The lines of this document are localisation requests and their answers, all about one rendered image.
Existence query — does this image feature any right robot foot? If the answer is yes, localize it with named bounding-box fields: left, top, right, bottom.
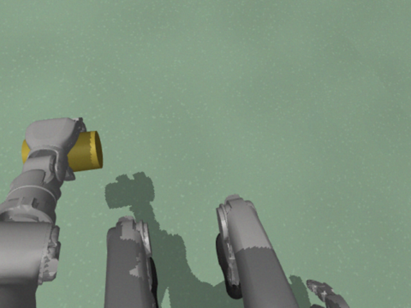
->
left=216, top=233, right=242, bottom=299

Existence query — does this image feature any left robot hand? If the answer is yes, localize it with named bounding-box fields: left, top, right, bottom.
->
left=25, top=117, right=87, bottom=181

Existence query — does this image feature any left robot arm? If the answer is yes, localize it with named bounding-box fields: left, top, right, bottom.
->
left=0, top=145, right=68, bottom=308

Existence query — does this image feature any can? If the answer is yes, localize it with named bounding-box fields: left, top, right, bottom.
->
left=22, top=131, right=103, bottom=172

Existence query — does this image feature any right robot hand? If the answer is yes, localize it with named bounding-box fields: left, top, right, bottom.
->
left=306, top=280, right=350, bottom=308

